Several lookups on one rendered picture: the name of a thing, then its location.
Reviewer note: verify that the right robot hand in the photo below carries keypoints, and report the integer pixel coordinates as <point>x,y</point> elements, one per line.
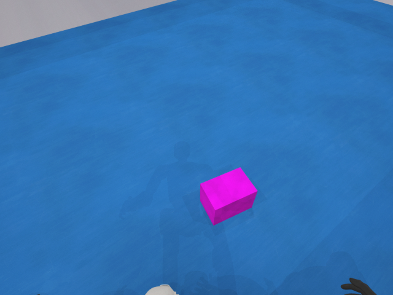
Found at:
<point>359,286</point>

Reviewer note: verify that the carton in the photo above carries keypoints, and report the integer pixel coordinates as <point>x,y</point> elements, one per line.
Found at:
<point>227,195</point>

